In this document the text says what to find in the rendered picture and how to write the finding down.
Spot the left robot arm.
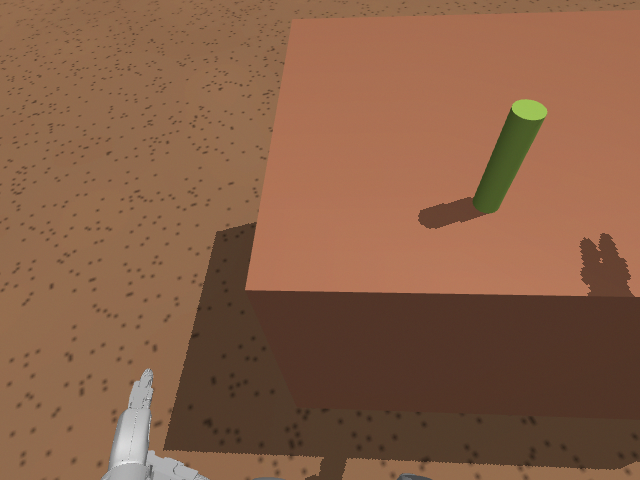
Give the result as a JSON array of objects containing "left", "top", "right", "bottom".
[{"left": 101, "top": 463, "right": 151, "bottom": 480}]

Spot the can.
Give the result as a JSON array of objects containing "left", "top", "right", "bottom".
[{"left": 473, "top": 99, "right": 547, "bottom": 213}]

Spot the left robot hand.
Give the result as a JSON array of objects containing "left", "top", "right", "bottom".
[{"left": 108, "top": 368, "right": 210, "bottom": 480}]

